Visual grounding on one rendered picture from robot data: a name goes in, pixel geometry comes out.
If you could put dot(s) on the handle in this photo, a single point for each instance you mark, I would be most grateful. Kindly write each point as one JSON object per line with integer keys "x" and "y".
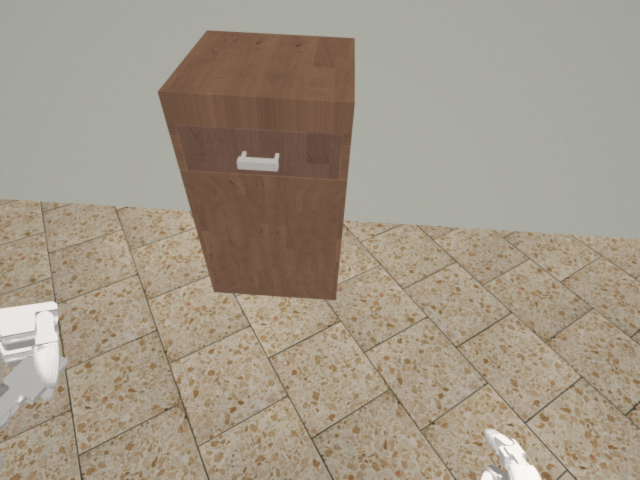
{"x": 260, "y": 164}

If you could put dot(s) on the drawer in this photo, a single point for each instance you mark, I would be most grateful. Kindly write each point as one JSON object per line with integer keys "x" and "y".
{"x": 301, "y": 154}

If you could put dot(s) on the cabinet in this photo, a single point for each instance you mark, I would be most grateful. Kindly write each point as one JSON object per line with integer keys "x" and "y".
{"x": 266, "y": 234}

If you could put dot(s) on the robot left hand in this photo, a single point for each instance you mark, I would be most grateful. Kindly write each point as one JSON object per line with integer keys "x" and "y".
{"x": 28, "y": 340}

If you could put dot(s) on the robot right hand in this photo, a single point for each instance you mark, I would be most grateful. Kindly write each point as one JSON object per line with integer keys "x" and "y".
{"x": 512, "y": 457}

